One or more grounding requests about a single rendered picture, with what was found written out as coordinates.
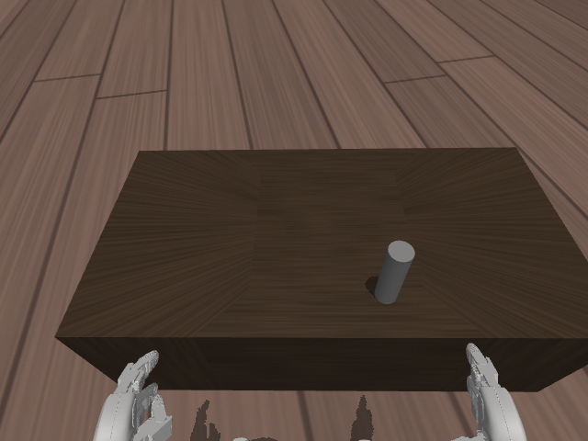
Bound left robot hand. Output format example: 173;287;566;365
93;350;172;441

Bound can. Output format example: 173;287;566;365
374;241;415;304

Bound right robot hand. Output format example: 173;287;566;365
451;343;527;441

